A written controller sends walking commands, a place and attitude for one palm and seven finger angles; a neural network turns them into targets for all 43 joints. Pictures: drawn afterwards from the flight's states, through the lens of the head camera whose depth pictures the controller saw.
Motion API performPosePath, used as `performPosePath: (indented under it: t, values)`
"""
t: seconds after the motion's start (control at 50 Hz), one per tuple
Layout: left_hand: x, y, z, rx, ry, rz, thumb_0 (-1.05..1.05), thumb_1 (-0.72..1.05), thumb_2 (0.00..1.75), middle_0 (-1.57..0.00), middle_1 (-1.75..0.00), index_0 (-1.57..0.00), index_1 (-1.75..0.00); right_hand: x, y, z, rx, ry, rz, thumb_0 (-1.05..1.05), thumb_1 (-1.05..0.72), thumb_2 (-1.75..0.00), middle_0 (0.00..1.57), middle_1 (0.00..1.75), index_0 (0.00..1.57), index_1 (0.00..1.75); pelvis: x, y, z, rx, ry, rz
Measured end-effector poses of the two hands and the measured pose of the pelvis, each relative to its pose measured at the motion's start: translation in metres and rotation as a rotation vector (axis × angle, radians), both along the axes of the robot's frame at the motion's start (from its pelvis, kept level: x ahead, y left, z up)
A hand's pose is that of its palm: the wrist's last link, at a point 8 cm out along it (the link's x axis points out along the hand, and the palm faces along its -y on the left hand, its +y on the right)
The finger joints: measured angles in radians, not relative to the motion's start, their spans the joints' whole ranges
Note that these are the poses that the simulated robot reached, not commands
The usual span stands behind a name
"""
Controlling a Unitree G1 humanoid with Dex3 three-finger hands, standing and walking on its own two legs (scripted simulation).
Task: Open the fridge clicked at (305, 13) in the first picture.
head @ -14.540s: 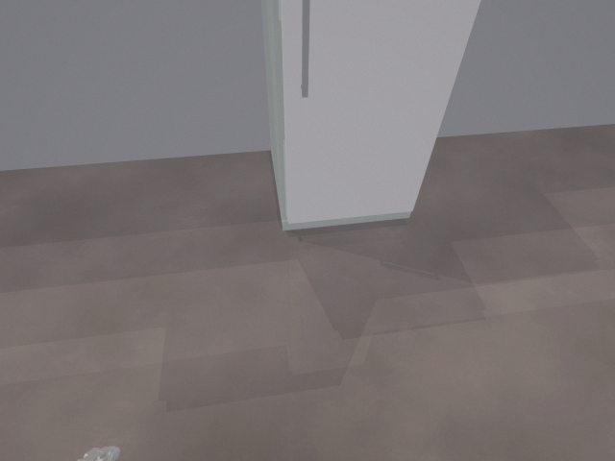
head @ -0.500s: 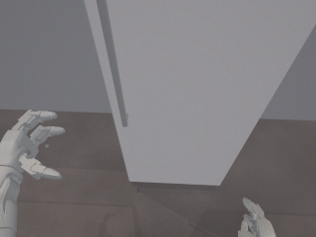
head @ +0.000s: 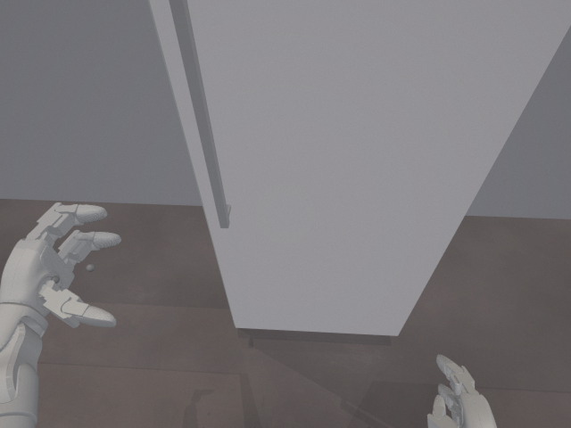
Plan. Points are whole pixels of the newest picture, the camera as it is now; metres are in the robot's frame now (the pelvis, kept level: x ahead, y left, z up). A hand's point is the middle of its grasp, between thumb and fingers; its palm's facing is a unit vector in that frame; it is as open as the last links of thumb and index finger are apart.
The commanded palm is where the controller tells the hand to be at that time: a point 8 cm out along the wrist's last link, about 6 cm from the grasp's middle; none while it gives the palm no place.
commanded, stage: move the hooked fingers beside the handle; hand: left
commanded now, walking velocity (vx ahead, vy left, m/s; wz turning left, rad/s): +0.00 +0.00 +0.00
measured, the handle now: (207, 121) +0.52 +0.18 +0.17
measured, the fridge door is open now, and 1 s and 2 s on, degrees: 0 0 0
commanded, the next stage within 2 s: none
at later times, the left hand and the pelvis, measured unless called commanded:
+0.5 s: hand (126, 229) +0.34 +0.26 +0.11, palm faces +0.07 -1.00 -0.02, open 14.0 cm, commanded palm +0.31 +0.31 +0.11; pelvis +0.00 +0.00 +0.00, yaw -1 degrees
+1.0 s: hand (152, 201) +0.40 +0.25 +0.10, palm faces +0.04 -1.00 +0.00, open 14.0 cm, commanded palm +0.38 +0.29 +0.10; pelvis +0.01 +0.01 +0.00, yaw -1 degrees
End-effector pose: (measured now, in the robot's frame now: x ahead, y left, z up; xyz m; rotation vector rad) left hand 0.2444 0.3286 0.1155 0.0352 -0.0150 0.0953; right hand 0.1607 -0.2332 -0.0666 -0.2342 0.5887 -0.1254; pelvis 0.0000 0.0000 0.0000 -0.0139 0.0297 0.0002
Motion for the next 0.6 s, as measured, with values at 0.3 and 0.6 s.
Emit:
performPosePath:
  t: [0.3,0.6]
  values:
    - [0.043,-0.016,-0.001,-0.013,-0.002,-0.039,-0.01,-0.51,0.3,-0.3,-1.2,-0.3,-1.2,-0.016,-0.01,-0.006,-0.015,0.049,-0.04,0.01,-0.9,-0.9,0.21,0.3,0.2,0.3,-0.004,-0.001,-0.002,0.003,0.016,-0.003]
    - [0.078,-0.016,-0.007,-0.028,0.009,-0.03,-0.01,-0.5,0.3,-0.3,-1.2,-0.3,-1.2,-0.044,-0.017,-0.019,-0.021,0.177,-0.089,0.01,-0.9,-0.9,0.21,0.3,0.2,0.3,0.001,0.002,-0.002,0.003,0.048,-0.015]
